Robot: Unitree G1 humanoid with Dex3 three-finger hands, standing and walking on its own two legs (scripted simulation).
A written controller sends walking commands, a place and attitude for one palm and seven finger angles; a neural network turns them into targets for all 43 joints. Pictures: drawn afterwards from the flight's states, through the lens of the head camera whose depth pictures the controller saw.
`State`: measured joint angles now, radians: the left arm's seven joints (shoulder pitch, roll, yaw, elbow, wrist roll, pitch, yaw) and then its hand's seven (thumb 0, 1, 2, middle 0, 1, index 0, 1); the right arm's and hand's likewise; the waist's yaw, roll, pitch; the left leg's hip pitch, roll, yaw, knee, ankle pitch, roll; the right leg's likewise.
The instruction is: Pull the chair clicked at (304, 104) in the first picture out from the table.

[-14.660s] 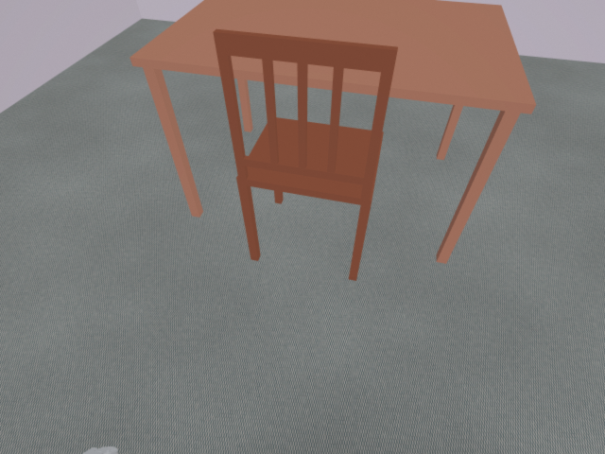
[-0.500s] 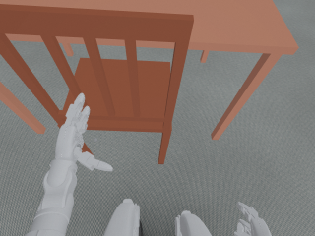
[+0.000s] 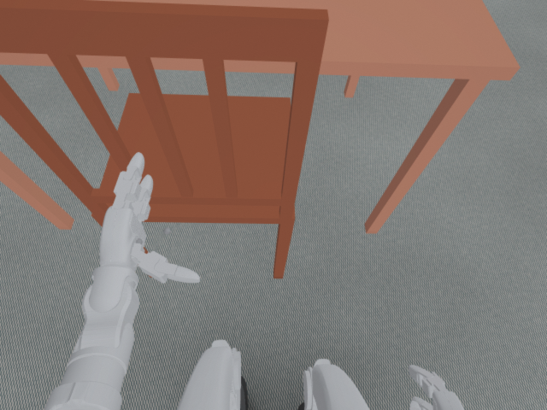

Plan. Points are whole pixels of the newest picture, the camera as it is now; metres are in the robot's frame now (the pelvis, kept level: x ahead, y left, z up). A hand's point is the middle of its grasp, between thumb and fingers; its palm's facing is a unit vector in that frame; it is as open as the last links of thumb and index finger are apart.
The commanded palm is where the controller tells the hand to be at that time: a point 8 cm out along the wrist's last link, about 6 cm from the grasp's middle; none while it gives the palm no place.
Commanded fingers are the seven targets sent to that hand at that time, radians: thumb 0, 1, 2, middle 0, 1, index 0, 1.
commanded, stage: aim the fingers beside a spindle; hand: left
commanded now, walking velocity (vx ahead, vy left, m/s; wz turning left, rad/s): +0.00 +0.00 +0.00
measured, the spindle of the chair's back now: (168, 141) +0.51 +0.18 +0.04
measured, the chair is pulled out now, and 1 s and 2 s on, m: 0.00 0.00 0.00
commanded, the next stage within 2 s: push the fingers through the gap in 0.38 s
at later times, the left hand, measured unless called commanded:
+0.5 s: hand (166, 228) +0.37 +0.16 +0.01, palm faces +0.02 -1.00 -0.05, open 16.9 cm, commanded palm +0.35 +0.21 +0.02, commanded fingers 0.00 -0.50 0.30 -0.06 -0.08 -0.06 -0.08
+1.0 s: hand (169, 201) +0.41 +0.17 +0.02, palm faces +0.02 -1.00 -0.04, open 16.9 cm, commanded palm +0.39 +0.21 +0.02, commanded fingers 0.00 -0.50 0.30 -0.06 -0.08 -0.06 -0.08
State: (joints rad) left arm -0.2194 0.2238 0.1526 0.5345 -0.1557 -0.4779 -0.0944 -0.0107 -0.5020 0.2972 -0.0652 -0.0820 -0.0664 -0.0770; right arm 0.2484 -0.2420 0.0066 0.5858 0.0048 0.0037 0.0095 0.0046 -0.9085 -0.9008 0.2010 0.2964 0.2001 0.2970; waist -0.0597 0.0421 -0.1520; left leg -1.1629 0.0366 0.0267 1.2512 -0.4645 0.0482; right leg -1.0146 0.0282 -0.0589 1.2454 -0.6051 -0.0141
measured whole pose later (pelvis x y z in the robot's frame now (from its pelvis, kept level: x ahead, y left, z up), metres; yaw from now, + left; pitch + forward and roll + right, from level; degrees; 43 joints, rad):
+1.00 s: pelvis +0.00 +0.00 -0.01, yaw +0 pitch +23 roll -3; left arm -0.42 0.27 0.21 0.71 -0.15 -0.48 -0.12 -0.01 -0.50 0.30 -0.06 -0.08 -0.07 -0.08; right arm 0.26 -0.25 0.00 0.61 0.00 0.00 0.01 0.00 -0.91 -0.90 0.20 0.30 0.20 0.30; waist -0.08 0.04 -0.16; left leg -1.21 0.04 0.02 1.28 -0.47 0.04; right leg -1.06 0.04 -0.07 1.27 -0.61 -0.02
